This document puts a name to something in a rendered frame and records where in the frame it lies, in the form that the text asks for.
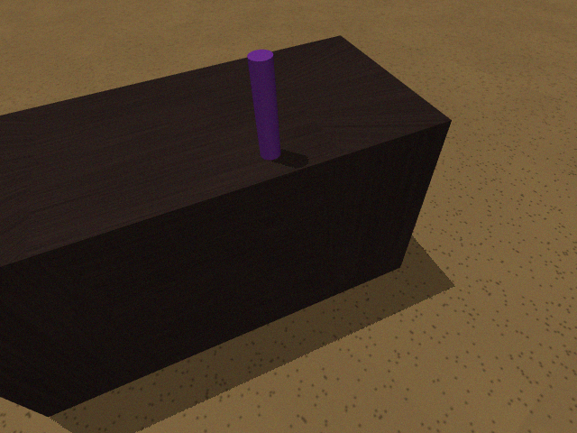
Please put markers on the can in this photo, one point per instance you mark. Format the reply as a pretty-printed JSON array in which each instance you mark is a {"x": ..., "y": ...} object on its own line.
[{"x": 262, "y": 76}]

